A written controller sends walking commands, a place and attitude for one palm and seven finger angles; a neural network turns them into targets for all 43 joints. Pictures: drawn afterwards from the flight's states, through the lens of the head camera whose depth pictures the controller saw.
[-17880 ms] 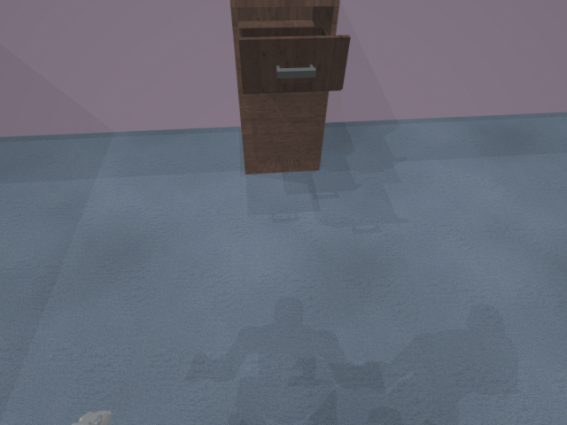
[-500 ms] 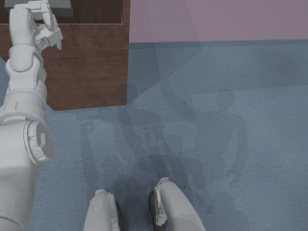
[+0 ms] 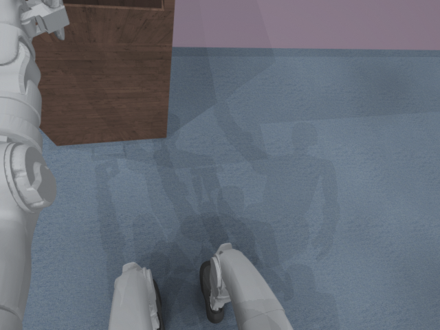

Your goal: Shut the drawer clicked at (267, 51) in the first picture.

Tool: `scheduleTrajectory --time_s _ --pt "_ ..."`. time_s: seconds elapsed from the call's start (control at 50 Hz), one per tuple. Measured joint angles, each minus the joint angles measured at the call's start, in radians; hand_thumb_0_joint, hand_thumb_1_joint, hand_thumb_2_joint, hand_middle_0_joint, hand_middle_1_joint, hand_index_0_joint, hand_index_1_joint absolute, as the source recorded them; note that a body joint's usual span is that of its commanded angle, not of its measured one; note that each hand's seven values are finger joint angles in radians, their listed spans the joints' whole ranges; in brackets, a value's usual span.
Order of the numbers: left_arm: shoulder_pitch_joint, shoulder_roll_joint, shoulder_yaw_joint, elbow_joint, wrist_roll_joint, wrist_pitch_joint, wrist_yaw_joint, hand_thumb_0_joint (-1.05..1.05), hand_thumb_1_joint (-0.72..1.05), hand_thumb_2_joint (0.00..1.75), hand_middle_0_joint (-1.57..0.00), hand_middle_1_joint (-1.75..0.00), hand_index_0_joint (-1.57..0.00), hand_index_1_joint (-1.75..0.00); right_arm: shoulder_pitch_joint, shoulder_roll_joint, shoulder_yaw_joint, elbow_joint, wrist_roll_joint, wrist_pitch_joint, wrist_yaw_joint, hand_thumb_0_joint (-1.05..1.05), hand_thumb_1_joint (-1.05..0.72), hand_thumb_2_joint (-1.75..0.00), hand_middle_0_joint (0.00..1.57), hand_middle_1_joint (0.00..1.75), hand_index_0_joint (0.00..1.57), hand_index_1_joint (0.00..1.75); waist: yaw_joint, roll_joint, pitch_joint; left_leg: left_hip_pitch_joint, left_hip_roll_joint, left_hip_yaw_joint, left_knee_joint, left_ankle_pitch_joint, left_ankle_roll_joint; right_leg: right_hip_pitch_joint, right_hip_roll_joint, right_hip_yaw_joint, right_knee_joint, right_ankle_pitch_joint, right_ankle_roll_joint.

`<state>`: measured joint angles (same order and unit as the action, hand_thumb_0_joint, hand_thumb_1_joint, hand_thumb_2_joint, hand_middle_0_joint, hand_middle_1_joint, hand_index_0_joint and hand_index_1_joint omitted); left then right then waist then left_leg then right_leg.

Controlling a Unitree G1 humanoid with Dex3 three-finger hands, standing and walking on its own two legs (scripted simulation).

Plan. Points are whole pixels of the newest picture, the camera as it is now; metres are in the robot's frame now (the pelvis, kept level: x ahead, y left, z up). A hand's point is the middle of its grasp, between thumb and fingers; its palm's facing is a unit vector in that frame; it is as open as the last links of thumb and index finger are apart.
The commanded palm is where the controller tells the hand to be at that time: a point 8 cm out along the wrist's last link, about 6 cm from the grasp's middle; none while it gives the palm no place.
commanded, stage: pull the fist back off the drawer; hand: left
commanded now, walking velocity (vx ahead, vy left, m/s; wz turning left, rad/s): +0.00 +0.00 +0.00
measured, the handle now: out of the picture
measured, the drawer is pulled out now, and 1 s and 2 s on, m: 0.00 0.00 0.00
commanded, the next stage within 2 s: draw the hand back to the body in 0.50 s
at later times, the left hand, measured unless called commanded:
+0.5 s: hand (63, 23) +0.59 +0.14 +0.07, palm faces +0.01 -1.00 -0.03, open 3.3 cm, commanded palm +0.56 +0.17 +0.08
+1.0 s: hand out of the picture +0.47 +0.17 +0.16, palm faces +0.03 -1.00 -0.04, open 3.3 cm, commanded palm +0.43 +0.22 +0.16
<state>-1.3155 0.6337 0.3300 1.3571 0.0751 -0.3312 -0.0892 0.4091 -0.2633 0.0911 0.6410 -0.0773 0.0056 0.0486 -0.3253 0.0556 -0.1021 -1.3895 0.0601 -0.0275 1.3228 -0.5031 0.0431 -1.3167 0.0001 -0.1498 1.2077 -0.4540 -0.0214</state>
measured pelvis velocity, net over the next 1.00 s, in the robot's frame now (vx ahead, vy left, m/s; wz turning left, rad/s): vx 0.08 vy -0.01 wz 0.00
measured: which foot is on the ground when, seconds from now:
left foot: down 0.00-1.00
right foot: down 0.00-1.00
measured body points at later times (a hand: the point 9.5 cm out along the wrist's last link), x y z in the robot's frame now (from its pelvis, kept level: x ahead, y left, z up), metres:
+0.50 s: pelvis +0.04 +0.00 +0.03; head +0.21 +0.02 +0.44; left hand +0.58 +0.19 +0.08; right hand +0.01 -0.25 -0.08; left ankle +0.04 +0.09 -0.61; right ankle +0.05 -0.12 -0.61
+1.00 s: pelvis +0.08 -0.01 +0.09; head +0.16 +0.00 +0.53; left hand +0.47 +0.23 +0.16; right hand +0.18 -0.26 -0.02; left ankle +0.04 +0.10 -0.61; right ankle +0.05 -0.12 -0.61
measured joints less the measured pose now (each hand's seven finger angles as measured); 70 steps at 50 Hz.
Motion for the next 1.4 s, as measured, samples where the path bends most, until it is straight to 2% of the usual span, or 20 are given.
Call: scheduleTrajectory --time_s 0.1,0.26,0.38,0.5,0.62,0.68,0.74,0.86,1.0,1.12,1.18,1.24,1.32,1.4 --pt "0.018 -0.005 0.012 -0.020 -0.007 0.013 -0.002 0.06 0.72 0.93 -1.40 -1.60 -1.40 -1.60 0.013 0.002 0.003 -0.006 0.003 0.003 0.006 0.00 -0.90 -0.89 0.20 0.30 0.20 0.30 0.001 0.005 -0.001 0.003 0.003 0.009 -0.001 0.000 0.003 -0.001 0.003 0.009 -0.001 0.004 0.003" --pt "0.110 -0.061 0.046 -0.102 -0.032 0.007 0.010 0.05 0.81 0.91 -1.40 -1.60 -1.40 -1.60 0.027 0.008 -0.004 -0.014 0.008 0.018 0.018 0.00 -0.90 -0.89 0.20 0.30 0.20 0.30 0.024 0.012 -0.006 0.049 0.007 0.032 -0.029 -0.008 0.007 0.031 0.007 0.033 -0.021 0.000 0.010" --pt "0.221 -0.115 0.052 -0.176 -0.054 -0.013 0.008 0.03 0.87 0.91 -1.40 -1.60 -1.40 -1.60 0.026 0.011 -0.019 -0.028 0.017 0.039 0.027 0.00 -0.90 -0.89 0.20 0.30 0.20 0.30 0.056 0.015 -0.018 0.119 0.008 0.051 -0.072 -0.020 0.006 0.089 0.011 0.052 -0.054 -0.010 0.012" --pt "0.327 -0.190 0.021 -0.222 -0.090 -0.038 0.008 0.02 0.89 0.90 -1.40 -1.60 -1.40 -1.60 0.007 0.010 -0.038 -0.033 0.026 0.057 0.031 0.00 -0.90 -0.89 0.20 0.30 0.20 0.30 0.097 0.008 -0.030 0.202 0.002 0.057 -0.119 -0.030 0.001 0.165 0.008 0.059 -0.089 -0.026 0.013" --pt "0.357 -0.228 0.004 -0.241 -0.092 -0.086 0.023 0.02 0.90 0.90 -1.40 -1.60 -1.40 -1.60 -0.034 0.005 -0.059 -0.038 0.024 0.059 0.025 0.00 -0.90 -0.89 0.20 0.30 0.20 0.30 0.112 -0.007 -0.033 0.236 -0.005 0.050 -0.133 -0.041 -0.006 0.200 0.003 0.053 -0.096 -0.045 0.008" --pt "0.410 -0.248 -0.002 -0.325 -0.098 -0.099 0.011 0.02 0.90 0.90 -1.40 -1.60 -1.40 -1.60 -0.049 0.003 -0.073 -0.046 0.028 0.074 0.027 0.00 -0.90 -0.89 0.20 0.30 0.20 0.30 0.124 -0.008 -0.032 0.261 -0.004 0.053 -0.147 -0.044 -0.010 0.221 0.006 0.057 -0.107 -0.049 0.006" --pt "0.550 -0.276 -0.009 -0.479 -0.131 -0.075 -0.011 0.02 0.90 0.90 -1.39 -1.60 -1.40 -1.60 -0.052 0.005 -0.084 -0.067 0.048 0.094 0.027 0.00 -0.90 -0.89 0.20 0.30 0.20 0.30 0.149 -0.003 -0.035 0.331 -0.004 0.064 -0.200 -0.034 -0.011 0.281 0.014 0.077 -0.157 -0.038 0.008" --pt "0.829 -0.327 -0.060 -0.681 -0.214 0.031 -0.037 0.02 0.90 0.90 -1.39 -1.60 -1.40 -1.60 -0.042 0.010 -0.071 -0.106 0.097 0.093 0.014 0.00 -0.90 -0.89 0.20 0.30 0.20 0.30 0.214 -0.005 -0.043 0.541 -0.026 0.046 -0.354 0.011 -0.016 0.477 0.028 0.114 -0.305 0.005 0.010" --pt "0.982 -0.348 -0.090 -0.819 -0.262 0.010 -0.055 0.02 0.90 0.90 -1.40 -1.60 -1.40 -1.60 -0.091 0.007 -0.074 -0.098 0.114 0.046 -0.016 0.00 -0.90 -0.89 0.20 0.30 0.20 0.30 0.247 -0.014 -0.046 0.694 -0.031 0.025 -0.426 0.012 -0.030 0.634 0.026 0.096 -0.372 0.011 0.006" --pt "1.122 -0.352 -0.122 -0.938 -0.297 0.081 -0.119 0.02 0.91 0.90 -1.40 -1.60 -1.40 -1.60 -0.135 -0.010 -0.081 -0.117 0.129 0.019 -0.035 0.00 -0.90 -0.89 0.20 0.30 0.20 0.30 0.272 -0.002 -0.035 0.789 -0.041 0.027 -0.475 0.034 -0.025 0.730 0.017 0.099 -0.419 0.031 0.012" --pt "1.213 -0.345 -0.168 -1.051 -0.228 0.149 -0.028 0.02 0.90 0.90 -1.40 -1.60 -1.40 -1.60 -0.160 0.000 -0.080 -0.122 0.130 0.031 -0.063 0.00 -0.90 -0.89 0.20 0.30 0.20 0.30 0.287 -0.010 -0.014 0.868 -0.051 0.039 -0.531 0.058 -0.022 0.799 0.009 0.110 -0.458 0.048 0.016" --pt "1.288 -0.345 -0.206 -1.149 -0.184 0.208 0.062 0.02 0.90 0.90 -1.40 -1.60 -1.40 -1.60 -0.180 0.008 -0.072 -0.124 0.130 0.034 -0.090 0.00 -0.90 -0.89 0.20 0.30 0.19 0.30 0.302 -0.010 0.008 0.946 -0.059 0.042 -0.594 0.089 -0.018 0.876 0.002 0.113 -0.515 0.075 0.019" --pt "1.348 -0.341 -0.224 -1.243 -0.155 0.254 0.138 0.02 0.90 0.90 -1.40 -1.60 -1.40 -1.60 -0.205 0.016 -0.053 -0.115 0.126 0.022 -0.115 0.01 -0.90 -0.89 0.20 0.30 0.19 0.30 0.323 -0.007 0.036 1.040 -0.069 0.041 -0.667 0.126 -0.014 0.968 -0.007 0.113 -0.583 0.107 0.022" --pt "1.401 -0.337 -0.215 -1.324 -0.148 0.274 0.172 0.02 0.90 0.90 -1.40 -1.60 -1.40 -1.60 -0.221 0.028 -0.035 -0.102 0.121 0.004 -0.123 0.01 -0.90 -0.89 0.20 0.30 0.20 0.30 0.340 -0.004 0.057 1.123 -0.075 0.041 -0.734 0.156 -0.012 1.050 -0.012 0.113 -0.644 0.134 0.025"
